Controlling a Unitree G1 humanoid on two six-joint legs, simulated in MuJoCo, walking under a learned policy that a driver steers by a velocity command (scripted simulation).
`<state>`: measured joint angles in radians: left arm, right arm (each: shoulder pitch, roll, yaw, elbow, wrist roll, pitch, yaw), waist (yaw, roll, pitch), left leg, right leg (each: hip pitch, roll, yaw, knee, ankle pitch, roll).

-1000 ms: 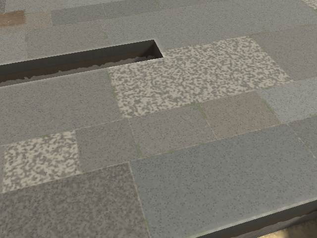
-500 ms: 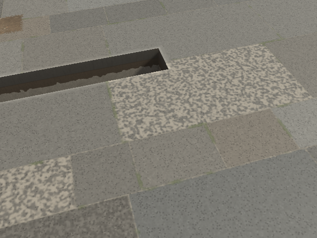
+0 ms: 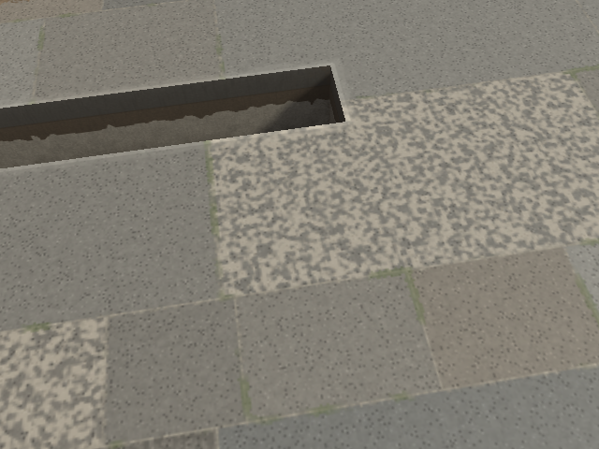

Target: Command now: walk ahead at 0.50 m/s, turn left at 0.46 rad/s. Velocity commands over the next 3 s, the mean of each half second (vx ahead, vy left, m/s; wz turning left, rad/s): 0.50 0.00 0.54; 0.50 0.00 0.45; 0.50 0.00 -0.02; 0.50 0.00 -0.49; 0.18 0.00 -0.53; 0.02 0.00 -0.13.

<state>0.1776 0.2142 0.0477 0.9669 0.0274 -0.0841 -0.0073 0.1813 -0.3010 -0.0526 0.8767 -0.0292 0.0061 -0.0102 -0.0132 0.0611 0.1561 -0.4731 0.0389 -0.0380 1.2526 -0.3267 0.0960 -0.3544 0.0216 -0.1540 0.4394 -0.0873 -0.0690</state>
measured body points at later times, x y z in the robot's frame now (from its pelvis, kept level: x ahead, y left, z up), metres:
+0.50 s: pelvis +0.29 +0.07 -0.01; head +0.33 +0.09 +0.43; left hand +0.20 +0.31 -0.16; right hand +0.53 -0.13 -0.12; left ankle +0.36 +0.15 -0.73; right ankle +0.12 -0.10 -0.67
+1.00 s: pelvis +0.59 +0.16 -0.01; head +0.61 +0.18 +0.44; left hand +0.67 +0.46 -0.10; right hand +0.70 -0.09 -0.14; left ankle +0.37 +0.15 -0.72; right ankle +0.74 +0.15 -0.73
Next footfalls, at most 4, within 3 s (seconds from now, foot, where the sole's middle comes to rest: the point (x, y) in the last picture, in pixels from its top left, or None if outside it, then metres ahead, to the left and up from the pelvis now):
0.46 left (249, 443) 0.39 0.16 -0.77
0.98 right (252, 281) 0.78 0.17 -0.77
1.52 left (140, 243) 0.89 0.46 -0.77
2.00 right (198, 182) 1.09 0.33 -0.77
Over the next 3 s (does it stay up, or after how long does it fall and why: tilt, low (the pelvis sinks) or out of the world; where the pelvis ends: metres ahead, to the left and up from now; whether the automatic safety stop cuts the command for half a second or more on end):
stays up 1.37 0.53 0.00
